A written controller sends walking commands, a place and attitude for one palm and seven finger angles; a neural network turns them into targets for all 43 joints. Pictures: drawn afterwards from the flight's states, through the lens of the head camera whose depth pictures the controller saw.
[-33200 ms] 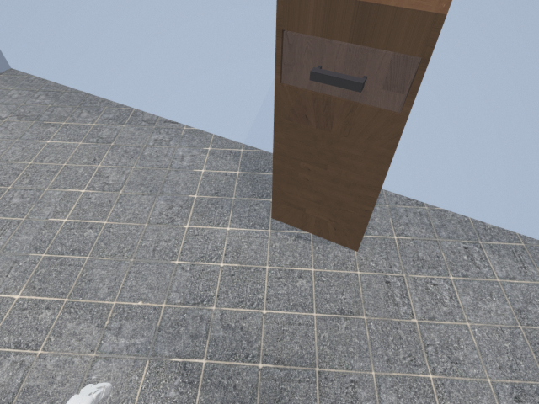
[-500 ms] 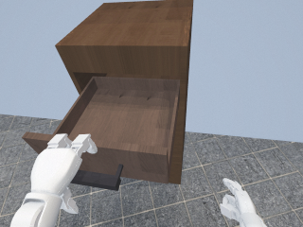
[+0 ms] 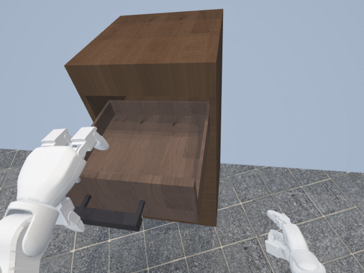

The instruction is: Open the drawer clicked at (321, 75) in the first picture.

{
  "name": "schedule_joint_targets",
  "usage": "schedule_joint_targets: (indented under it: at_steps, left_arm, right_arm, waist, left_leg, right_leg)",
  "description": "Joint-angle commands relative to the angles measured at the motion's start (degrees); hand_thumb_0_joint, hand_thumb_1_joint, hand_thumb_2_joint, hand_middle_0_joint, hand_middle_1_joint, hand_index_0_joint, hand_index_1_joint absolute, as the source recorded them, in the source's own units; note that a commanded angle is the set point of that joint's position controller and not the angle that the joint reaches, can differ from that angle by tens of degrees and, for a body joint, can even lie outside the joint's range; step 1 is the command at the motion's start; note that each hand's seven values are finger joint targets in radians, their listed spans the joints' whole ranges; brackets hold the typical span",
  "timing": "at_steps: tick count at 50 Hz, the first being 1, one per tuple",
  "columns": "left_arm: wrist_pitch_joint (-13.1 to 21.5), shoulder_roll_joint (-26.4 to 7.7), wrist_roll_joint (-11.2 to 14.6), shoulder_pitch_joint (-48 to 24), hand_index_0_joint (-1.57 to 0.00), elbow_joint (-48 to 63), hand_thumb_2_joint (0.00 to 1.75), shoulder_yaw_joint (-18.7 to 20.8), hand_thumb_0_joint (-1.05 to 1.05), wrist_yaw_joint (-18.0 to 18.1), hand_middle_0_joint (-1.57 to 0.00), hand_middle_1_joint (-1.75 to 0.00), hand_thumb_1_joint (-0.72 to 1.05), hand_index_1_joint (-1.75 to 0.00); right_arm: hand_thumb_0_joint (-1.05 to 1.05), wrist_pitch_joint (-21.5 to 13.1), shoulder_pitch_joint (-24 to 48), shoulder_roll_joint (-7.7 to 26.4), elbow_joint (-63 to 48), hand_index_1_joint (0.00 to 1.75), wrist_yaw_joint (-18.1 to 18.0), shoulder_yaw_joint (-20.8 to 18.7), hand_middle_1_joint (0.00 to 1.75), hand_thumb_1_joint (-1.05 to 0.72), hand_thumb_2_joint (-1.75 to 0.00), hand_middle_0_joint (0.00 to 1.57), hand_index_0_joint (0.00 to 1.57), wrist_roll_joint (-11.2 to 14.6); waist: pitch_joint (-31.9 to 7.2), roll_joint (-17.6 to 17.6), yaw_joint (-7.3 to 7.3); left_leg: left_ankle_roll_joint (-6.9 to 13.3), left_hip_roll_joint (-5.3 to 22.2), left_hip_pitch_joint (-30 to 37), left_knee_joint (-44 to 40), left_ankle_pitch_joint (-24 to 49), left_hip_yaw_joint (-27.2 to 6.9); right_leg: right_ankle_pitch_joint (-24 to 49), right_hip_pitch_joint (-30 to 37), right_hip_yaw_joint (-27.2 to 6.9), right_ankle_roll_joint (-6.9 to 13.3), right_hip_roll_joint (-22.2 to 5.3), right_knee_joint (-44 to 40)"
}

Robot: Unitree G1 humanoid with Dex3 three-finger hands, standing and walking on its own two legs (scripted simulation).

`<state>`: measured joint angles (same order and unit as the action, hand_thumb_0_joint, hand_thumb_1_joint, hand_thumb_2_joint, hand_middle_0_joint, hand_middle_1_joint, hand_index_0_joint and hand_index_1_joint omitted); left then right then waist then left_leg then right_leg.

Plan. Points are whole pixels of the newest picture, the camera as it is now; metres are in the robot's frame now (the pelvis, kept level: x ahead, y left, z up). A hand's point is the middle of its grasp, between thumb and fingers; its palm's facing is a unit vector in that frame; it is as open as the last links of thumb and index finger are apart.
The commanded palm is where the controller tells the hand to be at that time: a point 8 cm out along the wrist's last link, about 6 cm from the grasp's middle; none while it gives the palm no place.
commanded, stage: lift the hand off the handle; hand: left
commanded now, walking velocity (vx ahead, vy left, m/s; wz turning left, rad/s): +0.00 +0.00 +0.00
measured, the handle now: (110, 209) +0.23 +0.22 +0.02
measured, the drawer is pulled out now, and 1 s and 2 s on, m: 0.30 0.30 0.30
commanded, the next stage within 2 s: draw the hand back to the body in 0.06 s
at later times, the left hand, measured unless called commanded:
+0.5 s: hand (61, 185) +0.20 +0.24 +0.17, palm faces +0.15 -0.06 -0.99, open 13.9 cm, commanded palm +0.15 +0.24 +0.22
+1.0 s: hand (61, 177) +0.20 +0.22 +0.20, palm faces +0.42 -0.83 -0.37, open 13.3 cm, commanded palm +0.15 +0.27 +0.22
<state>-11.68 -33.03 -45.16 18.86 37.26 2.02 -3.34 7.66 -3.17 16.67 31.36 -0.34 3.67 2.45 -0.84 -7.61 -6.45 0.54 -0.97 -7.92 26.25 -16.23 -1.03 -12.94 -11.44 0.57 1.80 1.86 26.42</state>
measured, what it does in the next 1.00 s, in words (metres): stands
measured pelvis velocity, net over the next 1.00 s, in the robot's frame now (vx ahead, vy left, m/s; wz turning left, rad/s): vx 0.01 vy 0.00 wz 0.04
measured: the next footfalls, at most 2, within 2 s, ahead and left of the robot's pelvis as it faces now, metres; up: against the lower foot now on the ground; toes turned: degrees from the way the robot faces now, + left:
none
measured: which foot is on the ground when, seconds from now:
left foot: down 0.00-1.00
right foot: down 0.00-1.00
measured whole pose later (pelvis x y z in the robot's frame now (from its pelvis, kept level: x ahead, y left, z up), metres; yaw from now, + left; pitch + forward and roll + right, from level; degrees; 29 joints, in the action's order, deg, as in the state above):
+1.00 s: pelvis +0.01 +0.00 +0.00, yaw +2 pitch -3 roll -1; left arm 5.5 -18.7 1.5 26.3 37.3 15.6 6.5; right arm -7.8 -10.5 10.4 33.8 -4.5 4.0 0.6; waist 1.2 -2.0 -3.6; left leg 0.8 -1.6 -6.9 28.0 -18.3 -3.0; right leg -15.2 -9.3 2.6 1.6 1.2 27.2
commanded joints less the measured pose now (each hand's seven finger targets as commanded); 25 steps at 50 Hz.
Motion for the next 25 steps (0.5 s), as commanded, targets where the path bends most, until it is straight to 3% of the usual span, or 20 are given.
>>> schedule_joint_targets:
  at_steps: [1,2,4,5,6,7,8,9,10,11,12,13,15,16,17,19,20,23,25]
  left_arm:
    - [-0.9,-9.0,-0.7,-7.3,-0.30,5.3,0.30,9.4,0.00,1.3,-0.30,-1.20,-0.50,-1.20]
    - [-1.2,-9.7,0.0,-7.7,-0.30,3.7,0.30,9.8,0.00,0.9,-0.30,-1.20,-0.50,-1.20]
    - [-1.4,-9.9,0.4,-9.9,-0.30,4.6,0.30,9.1,0.00,0.0,-0.30,-1.20,-0.50,-1.20]
    - [-1.5,-11.6,1.6,-11.0,-0.30,5.4,0.30,10.9,0.00,-0.4,-0.30,-1.20,-0.50,-1.20]
    - [-0.8,-9.9,0.8,-11.8,-0.30,4.5,0.30,8.6,0.00,-1.1,-0.30,-1.20,-0.50,-1.20]
    - [-0.4,-12.6,1.0,-10.7,-0.30,4.5,0.30,11.2,0.00,-1.0,-0.30,-1.20,-0.50,-1.20]
    - [0.2,-11.1,1.0,-9.8,-0.30,5.1,0.30,9.5,0.00,-1.1,-0.30,-1.20,-0.50,-1.20]
    - [0.8,-13.0,0.4,-11.1,-0.30,5.6,0.30,11.0,0.00,-0.9,-0.30,-1.20,-0.50,-1.20]
    - [1.5,-13.8,1.4,-11.2,-0.30,7.9,0.30,12.4,0.00,-0.4,-0.30,-1.20,-0.50,-1.20]
    - [2.5,-12.0,0.9,-9.2,-0.30,7.1,0.30,10.9,0.00,-0.4,-0.30,-1.20,-0.50,-1.20]
    - [3.0,-14.2,1.3,-8.8,-0.30,7.1,0.30,13.1,0.00,0.2,-0.30,-1.20,-0.50,-1.20]
    - [3.7,-12.4,1.4,-8.1,-0.30,6.9,0.30,11.8,0.00,0.4,-0.30,-1.20,-0.50,-1.20]
    - [4.3,-15.4,2.1,-7.2,-0.30,8.1,0.30,16.1,0.00,1.4,-0.30,-1.20,-0.50,-1.20]
    - [4.8,-13.8,1.7,-6.5,-0.30,6.7,0.30,14.9,0.00,1.5,-0.30,-1.20,-0.50,-1.20]
    - [5.0,-15.2,2.4,-4.7,-0.30,6.2,0.30,16.9,0.00,1.9,-0.30,-1.20,-0.50,-1.20]
    - [4.8,-14.1,2.7,-3.5,-0.30,5.8,0.30,16.6,0.00,2.1,-0.30,-1.20,-0.50,-1.20]
    - [4.4,-14.4,3.5,-3.5,-0.30,5.6,0.30,17.5,0.00,2.1,-0.30,-1.20,-0.50,-1.20]
    - [4.5,-13.8,4.1,-2.2,-0.30,5.2,0.30,16.5,0.00,1.7,-0.30,-1.20,-0.50,-1.20]
    - [4.3,-13.7,4.6,-0.8,-0.30,8.0,0.30,16.7,0.00,1.5,-0.30,-1.20,-0.50,-1.20]
  right_arm:
    - [0.00,-3.1,11.5,3.1,-9.7,0.30,0.9,-1.1,0.30,-0.90,-0.90,0.20,0.20,0.2]
    - [0.00,-2.5,11.9,3.5,-8.5,0.30,0.9,-2.0,0.30,-0.90,-0.90,0.20,0.20,0.6]
    - [0.00,-2.6,12.2,3.8,-9.5,0.30,0.9,-1.9,0.30,-0.90,-0.90,0.20,0.20,0.7]
    - [0.00,-3.2,14.1,4.2,-9.6,0.30,0.7,-1.9,0.30,-0.90,-0.90,0.20,0.20,1.3]
    - [0.00,-3.3,12.2,3.4,-10.4,0.30,0.7,-1.1,0.30,-0.90,-0.90,0.20,0.20,0.5]
    - [0.00,-2.9,12.2,3.8,-9.5,0.30,0.3,-2.0,0.30,-0.90,-0.90,0.20,0.20,0.7]
    - [0.00,-3.1,12.3,3.8,-10.6,0.30,0.1,-1.4,0.30,-0.90,-0.90,0.20,0.20,0.4]
    - [0.00,-3.2,11.8,4.0,-10.4,0.30,-0.3,-1.6,0.30,-0.90,-0.90,0.20,0.20,0.4]
    - [0.00,-4.0,13.1,4.4,-10.9,0.30,-0.5,-1.5,0.30,-0.90,-0.90,0.20,0.20,0.6]
    - [0.00,-4.3,11.0,3.3,-11.6,0.30,-0.5,-0.7,0.30,-0.90,-0.90,0.20,0.20,0.0]
    - [0.00,-4.0,11.0,4.0,-10.4,0.30,-0.9,-1.6,0.30,-0.90,-0.90,0.20,0.20,0.2]
    - [0.00,-4.4,10.4,3.7,-11.0,0.30,-0.9,-1.2,0.30,-0.90,-0.90,0.20,0.20,-0.2]
    - [0.00,-5.2,11.4,4.3,-10.7,0.30,-1.0,-1.6,0.30,-0.90,-0.90,0.20,0.20,0.2]
    - [0.00,-5.3,9.4,3.3,-10.8,0.30,-0.7,-0.9,0.30,-0.90,-0.90,0.20,0.20,-0.4]
    - [0.00,-5.1,9.2,3.7,-9.9,0.30,-0.7,-1.8,0.30,-0.90,-0.90,0.20,0.20,-0.2]
    - [0.00,-4.9,9.0,3.8,-10.3,0.30,-0.4,-1.9,0.30,-0.90,-0.90,0.20,0.20,-0.1]
    - [0.00,-5.4,10.5,4.1,-10.1,0.30,-0.1,-2.1,0.30,-0.90,-0.90,0.20,0.20,0.5]
    - [0.00,-5.1,9.1,4.3,-10.3,0.30,-0.1,-2.3,0.30,-0.90,-0.90,0.20,0.20,0.1]
    - [0.00,-5.7,10.5,4.7,-11.2,0.30,-0.2,-2.4,0.30,-0.90,-0.90,0.20,0.20,0.7]
  waist:
    - [-5.6,5.7,-0.18]
    - [-3.8,5.1,0.72]
    - [-5.3,6.3,0.54]
    - [-5.7,4.4,0.88]
    - [-7.9,6.8,0.38]
    - [-8.4,5.9,0.69]
    - [-9.3,7.1,0.20]
    - [-9.5,6.4,0.25]
    - [-10.6,5.0,0.47]
    - [-11.2,6.6,-0.21]
    - [-9.8,4.9,0.32]
    - [-8.6,6.4,0.09]
    - [-8.8,3.7,-0.06]
    - [-8.9,5.1,-0.48]
    - [-8.0,5.0,-0.13]
    - [-7.1,5.7,-0.19]
    - [-6.2,3.4,0.30]
    - [-6.8,5.5,0.30]
    - [-8.5,4.2,0.55]
  left_leg:
    - [0.4,1.2,-4.8,-3.4,13.1,1.4]
    - [0.3,1.5,-5.0,-4.0,11.9,1.5]
    - [0.4,1.2,-5.3,-4.0,10.6,1.5]
    - [0.4,1.5,-5.0,-3.4,9.8,1.3]
    - [0.7,0.6,-5.0,-3.1,10.6,1.5]
    - [0.6,1.1,-4.7,-3.3,10.2,1.6]
    - [0.8,0.6,-4.6,-3.1,10.2,1.6]
    - [0.8,0.8,-4.2,-2.7,10.4,1.9]
    - [0.7,1.1,-3.6,-2.1,10.2,1.3]
    - [0.8,0.6,-3.8,-1.9,11.2,1.6]
    - [0.6,1.0,-3.9,-2.3,10.7,1.6]
    - [0.7,0.6,-4.2,-2.1,10.8,1.5]
    - [0.4,1.2,-3.7,-1.4,10.9,1.0]
    - [0.5,0.6,-4.2,-1.1,11.9,1.4]
    - [0.4,0.9,-4.6,-1.3,12.1,1.3]
    - [0.3,0.8,-5.0,-1.0,11.7,1.6]
    - [0.0,1.1,-5.2,-0.9,11.2,1.2]
    - [0.3,0.7,-6.0,-1.1,10.9,1.2]
    - [0.2,1.1,-4.9,-0.3,11.2,1.0]
  right_leg:
    - [7.5,6.1,-0.3,-1.4,-2.1,-3.2]
    - [6.7,5.2,-0.6,-1.5,-1.9,-3.9]
    - [5.7,5.9,-0.7,-1.7,-2.1,-3.6]
    - [5.5,5.6,-1.4,-1.6,-1.6,-3.7]
    - [5.3,7.3,-0.9,-1.8,-2.5,-3.1]
    - [5.1,7.6,-1.3,-1.9,-2.5,-3.5]
    - [5.2,8.2,-1.0,-2.2,-2.7,-3.3]
    - [5.3,7.5,-1.2,-2.2,-2.8,-3.4]
    - [5.8,7.3,-1.7,-2.0,-2.2,-3.7]
    - [5.9,8.0,-0.8,-2.2,-3.0,-3.1]
    - [5.5,7.0,-1.0,-2.1,-2.8,-3.7]
    - [5.6,6.2,-0.3,-2.2,-2.9,-3.5]
    - [6.5,5.5,-1.3,-1.8,-2.3,-3.9]
    - [7.1,6.2,-0.6,-1.8,-3.1,-3.2]
    - [7.9,5.9,-0.8,-1.8,-2.9,-3.3]
    - [7.8,5.0,-0.5,-2.0,-2.9,-3.1]
    - [7.4,4.0,-1.1,-1.6,-2.2,-3.4]
    - [7.1,4.7,-0.3,-2.0,-2.9,-2.7]
    - [8.1,4.3,-0.8,-1.9,-2.5,-2.7]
